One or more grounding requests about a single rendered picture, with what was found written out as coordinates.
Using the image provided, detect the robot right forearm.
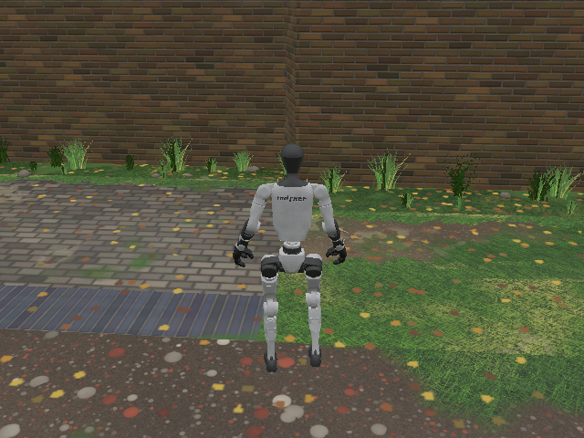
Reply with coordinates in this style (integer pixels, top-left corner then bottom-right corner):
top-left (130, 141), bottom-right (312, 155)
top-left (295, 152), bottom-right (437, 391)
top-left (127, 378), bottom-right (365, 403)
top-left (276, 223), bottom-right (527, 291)
top-left (327, 219), bottom-right (345, 251)

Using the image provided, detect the right robot upper arm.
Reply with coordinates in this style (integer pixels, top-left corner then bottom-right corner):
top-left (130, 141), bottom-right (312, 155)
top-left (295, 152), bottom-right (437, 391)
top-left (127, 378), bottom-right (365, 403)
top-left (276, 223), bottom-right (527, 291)
top-left (311, 183), bottom-right (337, 233)

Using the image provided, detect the left robot upper arm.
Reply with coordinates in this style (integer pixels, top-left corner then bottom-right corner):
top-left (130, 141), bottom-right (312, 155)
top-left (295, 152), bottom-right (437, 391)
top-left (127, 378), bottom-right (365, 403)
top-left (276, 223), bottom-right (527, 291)
top-left (245, 183), bottom-right (274, 233)

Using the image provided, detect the robot shin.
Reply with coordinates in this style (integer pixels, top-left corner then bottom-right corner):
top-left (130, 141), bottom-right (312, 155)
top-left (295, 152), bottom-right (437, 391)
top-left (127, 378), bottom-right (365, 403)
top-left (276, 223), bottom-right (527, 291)
top-left (263, 302), bottom-right (276, 360)
top-left (308, 292), bottom-right (321, 355)

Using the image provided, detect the right robot hand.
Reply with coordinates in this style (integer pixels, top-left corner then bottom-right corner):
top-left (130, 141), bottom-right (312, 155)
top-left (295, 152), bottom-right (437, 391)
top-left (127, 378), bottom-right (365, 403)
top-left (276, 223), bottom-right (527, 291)
top-left (326, 246), bottom-right (347, 265)

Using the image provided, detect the left robot hand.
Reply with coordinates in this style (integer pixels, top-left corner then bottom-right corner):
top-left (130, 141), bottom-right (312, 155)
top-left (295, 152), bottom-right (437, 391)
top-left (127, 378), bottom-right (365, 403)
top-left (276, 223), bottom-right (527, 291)
top-left (233, 246), bottom-right (254, 267)

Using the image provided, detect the robot left forearm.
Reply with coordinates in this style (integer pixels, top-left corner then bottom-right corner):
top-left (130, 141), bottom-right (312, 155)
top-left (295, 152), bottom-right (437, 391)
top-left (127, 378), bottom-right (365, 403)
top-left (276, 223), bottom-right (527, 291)
top-left (235, 218), bottom-right (255, 251)

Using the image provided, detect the left robot shin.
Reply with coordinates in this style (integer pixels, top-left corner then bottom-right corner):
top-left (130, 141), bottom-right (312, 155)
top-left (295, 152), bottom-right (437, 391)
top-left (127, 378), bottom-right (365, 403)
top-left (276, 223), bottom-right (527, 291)
top-left (263, 302), bottom-right (276, 360)

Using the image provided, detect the right robot shin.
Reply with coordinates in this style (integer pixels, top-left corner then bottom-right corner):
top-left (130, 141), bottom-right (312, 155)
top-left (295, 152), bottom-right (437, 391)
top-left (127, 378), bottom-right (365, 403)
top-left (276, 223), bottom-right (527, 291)
top-left (308, 292), bottom-right (321, 355)

